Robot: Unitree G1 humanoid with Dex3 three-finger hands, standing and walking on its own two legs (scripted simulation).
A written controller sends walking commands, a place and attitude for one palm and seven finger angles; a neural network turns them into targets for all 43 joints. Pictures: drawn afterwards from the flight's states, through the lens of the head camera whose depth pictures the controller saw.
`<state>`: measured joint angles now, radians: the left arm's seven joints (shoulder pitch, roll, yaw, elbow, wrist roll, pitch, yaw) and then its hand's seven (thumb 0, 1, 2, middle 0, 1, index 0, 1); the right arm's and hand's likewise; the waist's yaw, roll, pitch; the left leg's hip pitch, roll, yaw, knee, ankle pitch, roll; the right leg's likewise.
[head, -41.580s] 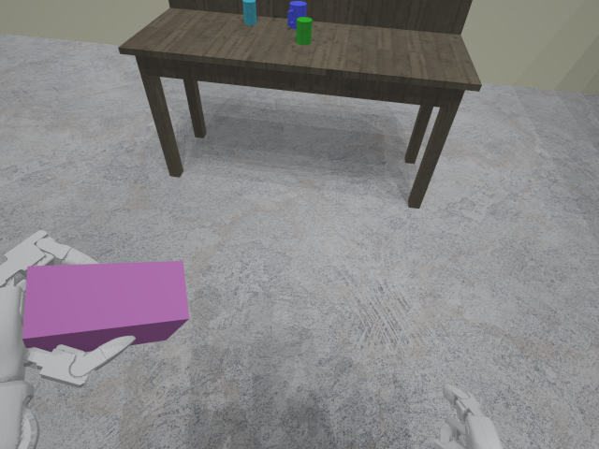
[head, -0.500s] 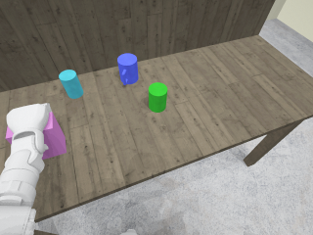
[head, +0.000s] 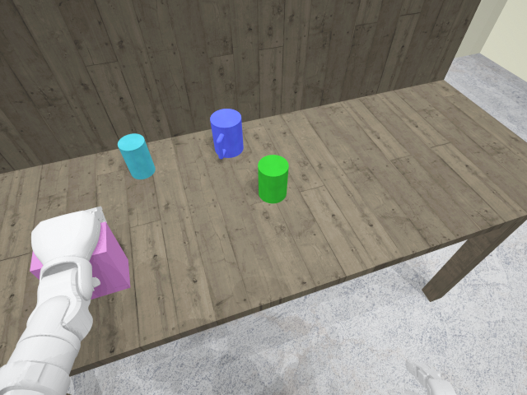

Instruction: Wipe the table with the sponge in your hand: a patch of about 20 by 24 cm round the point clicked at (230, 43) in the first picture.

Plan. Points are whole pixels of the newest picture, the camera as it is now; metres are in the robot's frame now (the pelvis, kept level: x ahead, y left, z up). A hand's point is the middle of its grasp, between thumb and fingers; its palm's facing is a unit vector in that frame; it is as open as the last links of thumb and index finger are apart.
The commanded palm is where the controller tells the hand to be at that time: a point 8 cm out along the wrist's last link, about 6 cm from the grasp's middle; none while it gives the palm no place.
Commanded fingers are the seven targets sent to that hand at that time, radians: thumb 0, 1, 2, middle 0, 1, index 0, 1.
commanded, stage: wipe back along the first lane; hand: left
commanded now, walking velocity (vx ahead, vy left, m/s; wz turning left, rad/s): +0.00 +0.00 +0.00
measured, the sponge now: (91, 271) +0.31 +0.33 -0.04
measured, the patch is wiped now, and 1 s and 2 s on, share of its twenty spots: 1.00 1.00 1.00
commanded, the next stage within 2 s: lift the sponge slowly off the table in 0.52 s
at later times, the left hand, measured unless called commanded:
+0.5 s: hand (82, 283) +0.27 +0.31 +0.01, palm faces -0.06 -0.02 -1.00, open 9.8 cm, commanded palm +0.23 +0.29 +0.04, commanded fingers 0.00 0.10 1.30 -1.20 -1.60 -1.20 -1.60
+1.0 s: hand (83, 299) +0.24 +0.29 +0.02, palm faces -0.06 -0.05 -1.00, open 9.8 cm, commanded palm +0.22 +0.28 +0.07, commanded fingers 0.00 0.10 1.30 -1.20 -1.60 -1.20 -1.60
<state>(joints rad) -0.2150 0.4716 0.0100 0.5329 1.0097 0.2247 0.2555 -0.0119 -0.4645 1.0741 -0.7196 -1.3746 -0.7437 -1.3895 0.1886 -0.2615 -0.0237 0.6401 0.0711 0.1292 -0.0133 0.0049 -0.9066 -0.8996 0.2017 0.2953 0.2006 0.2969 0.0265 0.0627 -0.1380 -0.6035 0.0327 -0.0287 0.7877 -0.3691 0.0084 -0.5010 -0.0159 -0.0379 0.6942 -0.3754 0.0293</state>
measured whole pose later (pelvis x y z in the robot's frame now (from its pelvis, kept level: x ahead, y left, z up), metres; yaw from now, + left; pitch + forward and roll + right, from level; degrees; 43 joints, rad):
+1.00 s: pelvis +0.00 -0.01 +0.01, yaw +1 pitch +6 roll -2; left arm 0.08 0.42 -0.02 0.24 0.99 0.22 0.24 -0.01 -0.46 1.07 -0.71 -1.38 -0.74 -1.39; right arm 0.14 -0.24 -0.03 0.65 0.06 0.06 -0.04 0.01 -0.91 -0.90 0.20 0.30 0.20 0.30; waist 0.06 0.08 -0.10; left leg -0.48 0.03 -0.04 0.73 -0.35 -0.01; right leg -0.39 -0.02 -0.04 0.67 -0.37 0.02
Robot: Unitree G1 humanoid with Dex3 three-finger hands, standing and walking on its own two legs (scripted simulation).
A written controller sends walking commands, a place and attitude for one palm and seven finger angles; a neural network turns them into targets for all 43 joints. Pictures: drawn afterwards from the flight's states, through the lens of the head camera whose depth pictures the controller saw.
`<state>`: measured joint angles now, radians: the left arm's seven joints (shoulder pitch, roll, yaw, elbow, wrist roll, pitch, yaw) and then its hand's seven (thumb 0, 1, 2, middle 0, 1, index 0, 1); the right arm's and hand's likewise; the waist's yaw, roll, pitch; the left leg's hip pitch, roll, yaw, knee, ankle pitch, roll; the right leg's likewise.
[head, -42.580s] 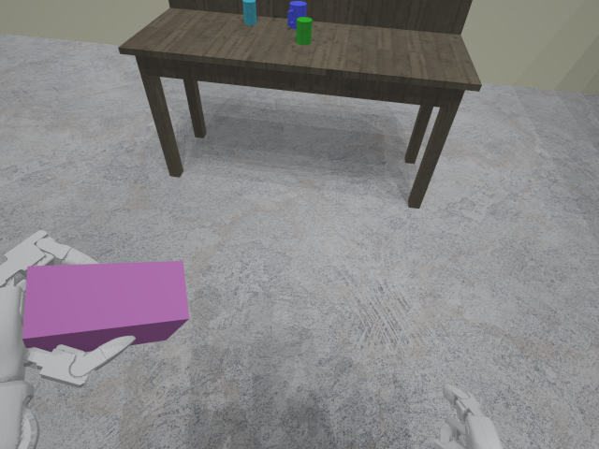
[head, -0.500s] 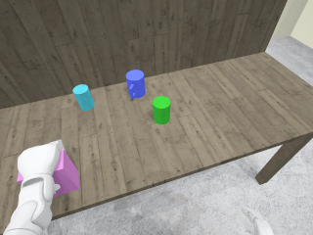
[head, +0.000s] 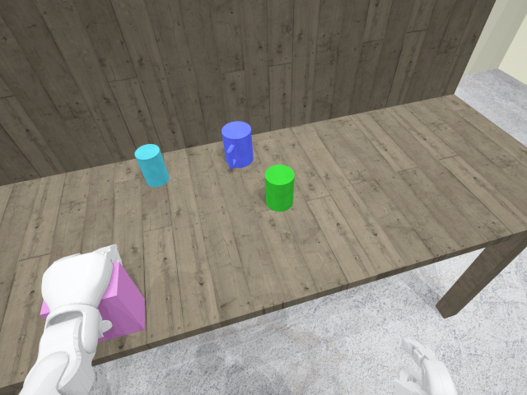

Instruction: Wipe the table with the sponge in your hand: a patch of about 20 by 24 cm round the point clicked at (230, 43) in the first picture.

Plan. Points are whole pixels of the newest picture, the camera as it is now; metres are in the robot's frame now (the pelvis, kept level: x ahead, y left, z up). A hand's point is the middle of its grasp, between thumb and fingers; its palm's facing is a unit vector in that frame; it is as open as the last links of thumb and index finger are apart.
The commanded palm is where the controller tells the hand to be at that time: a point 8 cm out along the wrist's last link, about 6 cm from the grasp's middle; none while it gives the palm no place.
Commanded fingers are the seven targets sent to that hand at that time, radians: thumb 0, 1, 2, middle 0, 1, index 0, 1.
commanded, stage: lift the sponge slowly off the table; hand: left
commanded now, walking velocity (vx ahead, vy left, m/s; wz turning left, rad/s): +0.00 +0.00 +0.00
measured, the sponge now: (105, 311) +0.24 +0.31 -0.04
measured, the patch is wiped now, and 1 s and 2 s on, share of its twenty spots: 1.00 1.00 1.00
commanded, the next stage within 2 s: bring the sponge back beside the body in 1.72 s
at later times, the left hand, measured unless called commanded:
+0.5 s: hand (91, 289) +0.24 +0.30 +0.04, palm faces -0.05 -0.05 -1.00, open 9.7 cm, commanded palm +0.22 +0.29 +0.10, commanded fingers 0.00 0.10 1.30 -1.20 -1.60 -1.20 -1.60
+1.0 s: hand (79, 277) +0.25 +0.30 +0.07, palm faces -0.03 -0.05 -1.00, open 9.7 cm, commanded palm +0.23 +0.29 +0.13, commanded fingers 0.00 0.10 1.30 -1.20 -1.60 -1.20 -1.60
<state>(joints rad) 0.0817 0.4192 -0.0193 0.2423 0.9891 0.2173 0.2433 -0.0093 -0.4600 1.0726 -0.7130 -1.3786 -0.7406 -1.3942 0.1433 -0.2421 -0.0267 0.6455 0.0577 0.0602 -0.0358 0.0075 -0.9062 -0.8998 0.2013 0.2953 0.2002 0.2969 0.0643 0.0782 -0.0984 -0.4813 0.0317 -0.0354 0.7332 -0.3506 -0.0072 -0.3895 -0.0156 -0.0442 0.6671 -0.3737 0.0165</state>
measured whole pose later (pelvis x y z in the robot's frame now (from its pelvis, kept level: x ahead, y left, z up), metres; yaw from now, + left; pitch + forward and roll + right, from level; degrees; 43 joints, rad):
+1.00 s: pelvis -0.01 -0.01 +0.02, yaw +1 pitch +0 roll -1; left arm 0.00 0.48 -0.01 0.20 0.95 0.20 0.10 -0.01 -0.48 1.07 -0.73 -1.36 -0.76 -1.38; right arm 0.09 -0.25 0.00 0.68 0.06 0.03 -0.07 0.01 -0.91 -0.90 0.20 0.30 0.20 0.30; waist 0.10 0.09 -0.03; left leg -0.30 0.03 -0.04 0.56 -0.26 -0.02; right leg -0.22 -0.01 -0.05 0.52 -0.30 0.00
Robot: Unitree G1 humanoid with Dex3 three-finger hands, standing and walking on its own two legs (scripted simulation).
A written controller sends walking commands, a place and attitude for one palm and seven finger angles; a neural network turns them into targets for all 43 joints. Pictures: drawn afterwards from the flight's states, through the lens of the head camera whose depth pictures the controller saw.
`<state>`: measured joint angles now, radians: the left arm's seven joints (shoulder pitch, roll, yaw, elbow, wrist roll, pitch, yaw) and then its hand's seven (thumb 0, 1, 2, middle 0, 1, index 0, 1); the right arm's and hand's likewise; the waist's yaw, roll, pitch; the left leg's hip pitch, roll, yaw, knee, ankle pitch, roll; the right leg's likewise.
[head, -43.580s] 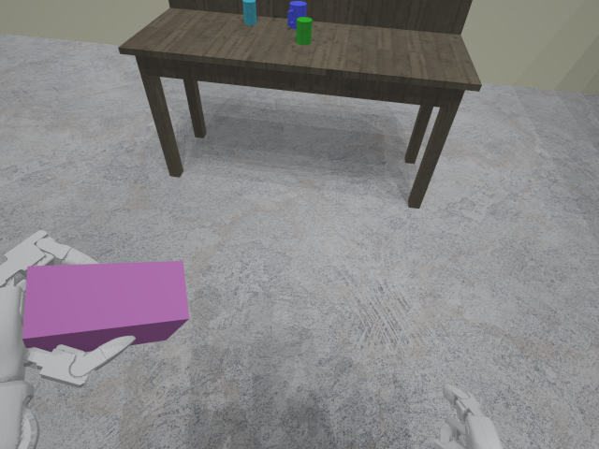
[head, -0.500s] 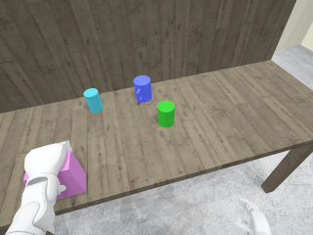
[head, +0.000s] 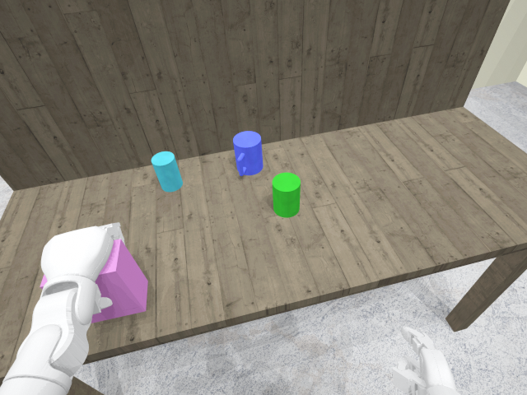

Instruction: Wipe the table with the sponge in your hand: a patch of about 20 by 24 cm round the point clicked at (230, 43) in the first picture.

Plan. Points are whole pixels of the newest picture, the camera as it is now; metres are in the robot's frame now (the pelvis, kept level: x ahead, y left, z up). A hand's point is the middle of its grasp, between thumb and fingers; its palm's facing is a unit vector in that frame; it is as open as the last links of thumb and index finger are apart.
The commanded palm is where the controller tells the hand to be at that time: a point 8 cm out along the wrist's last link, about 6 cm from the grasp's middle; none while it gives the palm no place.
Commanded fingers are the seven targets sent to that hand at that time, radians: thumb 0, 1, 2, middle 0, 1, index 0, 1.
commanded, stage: lift the sponge slowly off the table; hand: left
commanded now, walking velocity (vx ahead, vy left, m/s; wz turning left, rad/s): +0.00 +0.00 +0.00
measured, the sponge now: (107, 290) +0.25 +0.31 +0.00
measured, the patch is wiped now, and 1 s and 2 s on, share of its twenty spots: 1.00 1.00 1.00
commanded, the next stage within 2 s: bring the sponge back beside the body in 0.72 s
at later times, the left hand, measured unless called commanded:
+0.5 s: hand (93, 257) +0.26 +0.30 +0.09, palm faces +0.02 -0.05 -1.00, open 9.7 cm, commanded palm +0.24 +0.30 +0.15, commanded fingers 0.00 0.10 1.30 -1.20 -1.60 -1.20 -1.60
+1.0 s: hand (97, 253) +0.26 +0.29 +0.10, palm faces +0.02 -0.06 -1.00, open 9.7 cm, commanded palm +0.23 +0.29 +0.16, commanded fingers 0.00 0.10 1.30 -1.20 -1.60 -1.20 -1.60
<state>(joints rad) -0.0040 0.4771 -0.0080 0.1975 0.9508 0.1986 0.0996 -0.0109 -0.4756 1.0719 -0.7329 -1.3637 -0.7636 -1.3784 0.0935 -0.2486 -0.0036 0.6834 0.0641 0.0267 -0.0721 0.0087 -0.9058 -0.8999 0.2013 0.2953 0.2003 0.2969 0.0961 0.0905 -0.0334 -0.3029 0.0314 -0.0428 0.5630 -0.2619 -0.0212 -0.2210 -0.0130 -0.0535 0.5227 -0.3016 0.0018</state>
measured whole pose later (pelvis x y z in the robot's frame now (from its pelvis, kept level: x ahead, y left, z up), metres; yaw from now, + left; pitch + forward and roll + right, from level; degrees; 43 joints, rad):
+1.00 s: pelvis +0.01 -0.01 +0.01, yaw +0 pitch -2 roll -1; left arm 0.04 0.51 0.01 0.00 0.91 0.22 0.00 -0.01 -0.48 1.07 -0.74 -1.36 -0.77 -1.37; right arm 0.09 -0.27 0.01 0.67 0.06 0.04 -0.05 0.01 -0.91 -0.90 0.20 0.30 0.20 0.30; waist 0.10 0.11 -0.01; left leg -0.20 0.04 -0.04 0.47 -0.23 -0.03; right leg -0.13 0.00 -0.05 0.43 -0.27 -0.01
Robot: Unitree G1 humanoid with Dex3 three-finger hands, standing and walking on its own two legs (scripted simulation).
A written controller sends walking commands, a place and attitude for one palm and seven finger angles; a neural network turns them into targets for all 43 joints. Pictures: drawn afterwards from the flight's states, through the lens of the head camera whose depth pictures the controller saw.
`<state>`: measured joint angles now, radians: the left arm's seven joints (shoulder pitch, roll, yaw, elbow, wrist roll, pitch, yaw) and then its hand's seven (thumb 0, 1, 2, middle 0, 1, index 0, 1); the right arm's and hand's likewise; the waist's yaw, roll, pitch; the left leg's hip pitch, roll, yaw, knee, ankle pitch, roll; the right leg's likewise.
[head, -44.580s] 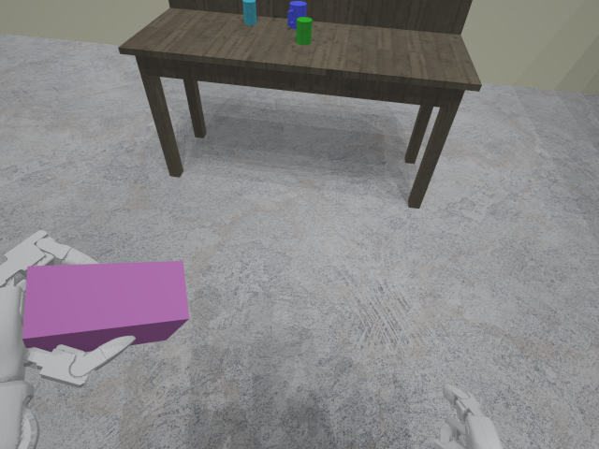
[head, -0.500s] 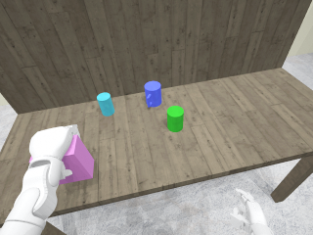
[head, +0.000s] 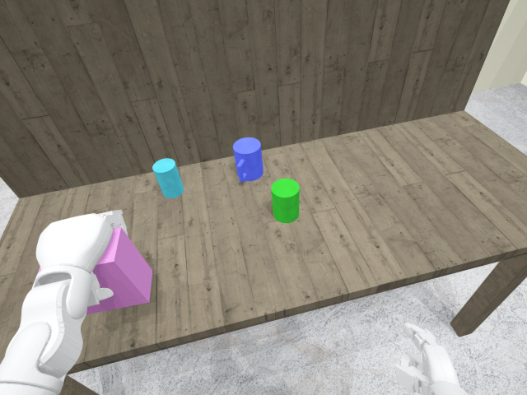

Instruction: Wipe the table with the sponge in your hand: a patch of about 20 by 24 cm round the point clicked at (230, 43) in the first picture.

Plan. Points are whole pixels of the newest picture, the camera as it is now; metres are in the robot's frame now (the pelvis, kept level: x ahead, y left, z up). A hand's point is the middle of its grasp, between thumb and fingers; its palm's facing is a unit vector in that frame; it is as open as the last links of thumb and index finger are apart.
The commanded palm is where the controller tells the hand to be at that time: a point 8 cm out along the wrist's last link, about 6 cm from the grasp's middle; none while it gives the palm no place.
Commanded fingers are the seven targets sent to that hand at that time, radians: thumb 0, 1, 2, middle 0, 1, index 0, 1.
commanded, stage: bring the sponge back beside the body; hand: left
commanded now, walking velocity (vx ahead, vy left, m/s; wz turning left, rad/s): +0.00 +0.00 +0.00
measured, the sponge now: (109, 279) +0.25 +0.30 +0.04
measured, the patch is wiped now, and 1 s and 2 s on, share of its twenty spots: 1.00 1.00 1.00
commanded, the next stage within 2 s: step back with the hand held close in 1.40 s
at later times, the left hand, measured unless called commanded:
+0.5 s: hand (77, 281) +0.21 +0.30 +0.10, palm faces +0.04 -0.07 -1.00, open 9.7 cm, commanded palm +0.18 +0.29 +0.17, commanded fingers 0.00 0.10 1.30 -1.20 -1.60 -1.20 -1.60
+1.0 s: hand (64, 311) +0.17 +0.29 +0.11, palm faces +0.06 -0.09 -0.99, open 9.7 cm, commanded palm +0.13 +0.28 +0.18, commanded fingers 0.00 0.10 1.30 -1.20 -1.60 -1.20 -1.60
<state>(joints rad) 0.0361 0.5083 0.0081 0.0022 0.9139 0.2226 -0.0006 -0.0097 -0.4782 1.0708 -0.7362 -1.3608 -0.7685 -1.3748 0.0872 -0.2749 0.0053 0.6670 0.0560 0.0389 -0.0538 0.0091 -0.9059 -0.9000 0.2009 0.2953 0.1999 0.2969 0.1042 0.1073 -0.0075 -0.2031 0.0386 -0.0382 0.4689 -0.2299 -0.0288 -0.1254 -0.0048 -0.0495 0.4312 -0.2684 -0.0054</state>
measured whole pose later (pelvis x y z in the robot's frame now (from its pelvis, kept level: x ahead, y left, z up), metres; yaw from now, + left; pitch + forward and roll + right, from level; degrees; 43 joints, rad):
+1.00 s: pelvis -0.02 +0.00 +0.00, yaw +0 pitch -6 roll -1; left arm 0.28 0.53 0.01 -0.30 0.87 0.29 -0.03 -0.01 -0.48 1.07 -0.74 -1.36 -0.77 -1.37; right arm 0.04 -0.25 0.04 0.66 0.04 0.02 -0.04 0.01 -0.90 -0.90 0.20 0.30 0.20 0.30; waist 0.15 0.12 0.00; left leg -0.17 0.04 -0.04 0.47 -0.21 -0.03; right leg -0.09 0.00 -0.05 0.43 -0.25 -0.01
